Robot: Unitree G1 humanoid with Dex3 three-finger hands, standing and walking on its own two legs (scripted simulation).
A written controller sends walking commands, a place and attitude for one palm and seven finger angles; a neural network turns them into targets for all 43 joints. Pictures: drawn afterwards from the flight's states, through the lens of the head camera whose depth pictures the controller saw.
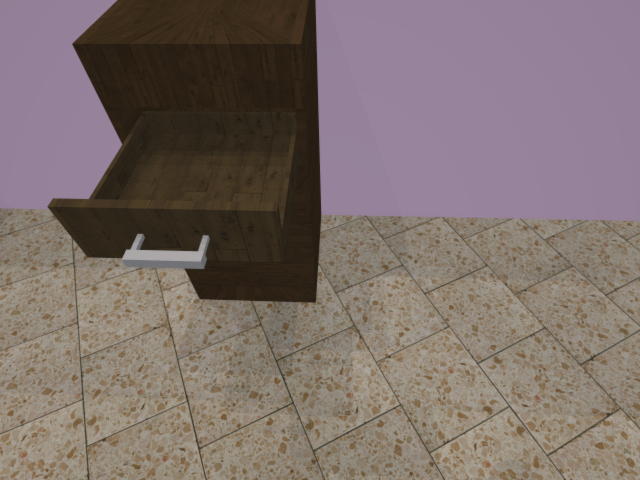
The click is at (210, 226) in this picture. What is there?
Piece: drawer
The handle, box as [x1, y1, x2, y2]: [122, 234, 209, 268]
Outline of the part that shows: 122,258 126,266 203,268 206,260 204,254 209,238 208,235 203,235 199,249 197,251 140,250 139,248 144,237 142,234 137,234 131,248 125,251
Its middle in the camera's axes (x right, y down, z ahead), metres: -0.27 +0.02 +0.68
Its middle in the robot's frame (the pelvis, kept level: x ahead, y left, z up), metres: +0.48 +0.30 -0.05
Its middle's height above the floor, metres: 0.73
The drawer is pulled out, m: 0.30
